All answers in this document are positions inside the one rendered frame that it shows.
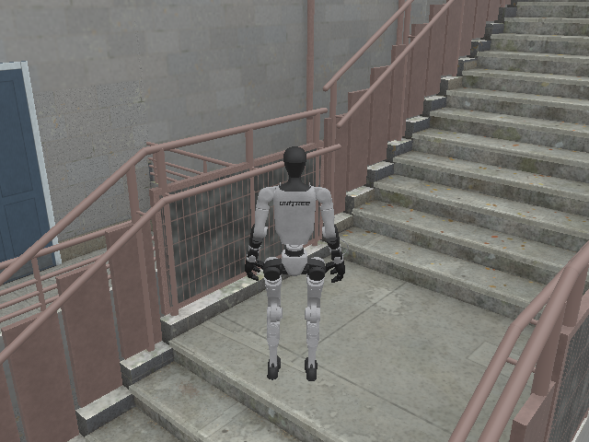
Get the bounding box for stairs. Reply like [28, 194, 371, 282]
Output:
[330, 0, 589, 327]
[90, 349, 324, 442]

